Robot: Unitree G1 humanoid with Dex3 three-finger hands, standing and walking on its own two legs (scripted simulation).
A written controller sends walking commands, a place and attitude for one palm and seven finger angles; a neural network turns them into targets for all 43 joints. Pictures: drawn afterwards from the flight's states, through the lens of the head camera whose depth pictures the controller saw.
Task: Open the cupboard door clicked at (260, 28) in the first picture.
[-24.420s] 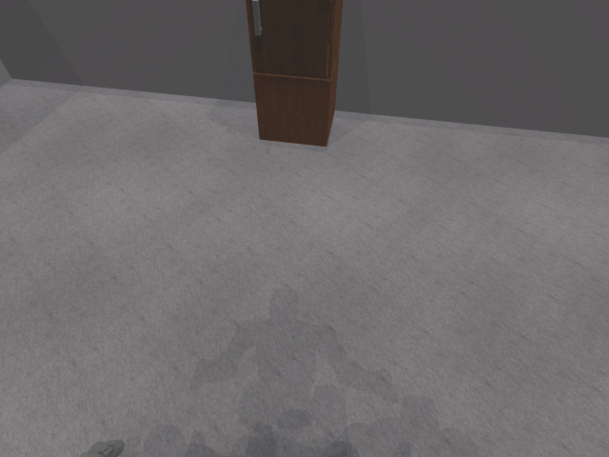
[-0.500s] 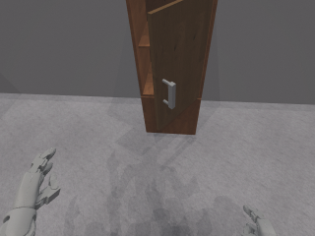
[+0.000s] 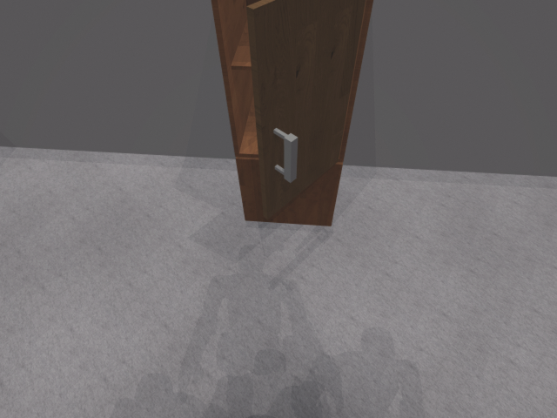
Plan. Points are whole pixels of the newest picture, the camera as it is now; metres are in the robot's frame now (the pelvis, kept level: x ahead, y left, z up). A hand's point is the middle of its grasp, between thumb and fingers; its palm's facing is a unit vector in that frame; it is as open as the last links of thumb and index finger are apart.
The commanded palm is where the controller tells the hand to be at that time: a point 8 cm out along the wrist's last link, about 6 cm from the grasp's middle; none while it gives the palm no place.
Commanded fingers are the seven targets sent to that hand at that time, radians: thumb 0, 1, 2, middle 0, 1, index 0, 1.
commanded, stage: let the arm hang, fingers relaxed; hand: left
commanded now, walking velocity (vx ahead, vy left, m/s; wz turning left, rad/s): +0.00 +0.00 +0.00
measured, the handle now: (284, 155) +0.70 +0.03 -0.10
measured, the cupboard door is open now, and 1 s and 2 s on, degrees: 51 51 51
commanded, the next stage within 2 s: look to check the result in 0.50 s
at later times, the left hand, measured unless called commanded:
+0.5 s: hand out of the picture +0.07 +0.19 -0.16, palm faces +0.00 -0.97 -0.26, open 7.4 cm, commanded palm none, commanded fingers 0.00 0.90 0.90 -0.20 -0.30 -0.20 -0.30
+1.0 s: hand out of the picture +0.06 +0.20 -0.16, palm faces +0.00 -0.95 -0.30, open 7.4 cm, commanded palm none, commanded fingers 0.00 0.90 0.90 -0.20 -0.30 -0.20 -0.30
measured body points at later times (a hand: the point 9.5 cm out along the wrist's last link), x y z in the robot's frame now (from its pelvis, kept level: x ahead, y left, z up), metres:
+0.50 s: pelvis +0.01 -0.01 +0.00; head +0.02 -0.03 +0.45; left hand +0.07 +0.24 -0.14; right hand +0.04 -0.26 -0.16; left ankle +0.03 +0.11 -0.74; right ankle +0.02 -0.10 -0.74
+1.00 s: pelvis +0.03 -0.02 +0.00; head +0.05 -0.04 +0.45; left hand +0.07 +0.25 -0.14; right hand +0.06 -0.28 -0.16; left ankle +0.03 +0.11 -0.74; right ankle +0.02 -0.10 -0.74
